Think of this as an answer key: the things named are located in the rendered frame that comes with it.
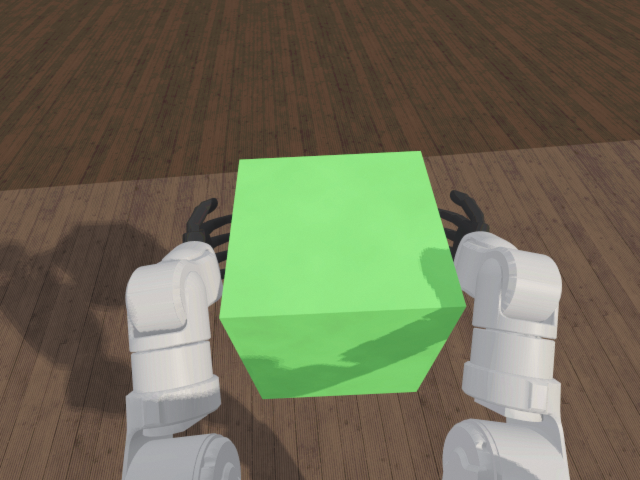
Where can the left robot hand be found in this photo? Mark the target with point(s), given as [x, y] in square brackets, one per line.
[196, 231]

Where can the right robot upper arm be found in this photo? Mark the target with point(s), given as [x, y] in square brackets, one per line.
[487, 450]

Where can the right robot forearm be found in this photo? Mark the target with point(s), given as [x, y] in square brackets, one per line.
[517, 296]

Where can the carton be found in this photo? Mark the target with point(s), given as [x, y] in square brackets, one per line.
[339, 279]

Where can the left robot upper arm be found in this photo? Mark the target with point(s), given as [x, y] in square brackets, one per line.
[198, 457]

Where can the left robot forearm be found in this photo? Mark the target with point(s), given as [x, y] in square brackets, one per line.
[168, 322]

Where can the right robot hand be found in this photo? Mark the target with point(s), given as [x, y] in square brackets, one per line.
[464, 225]

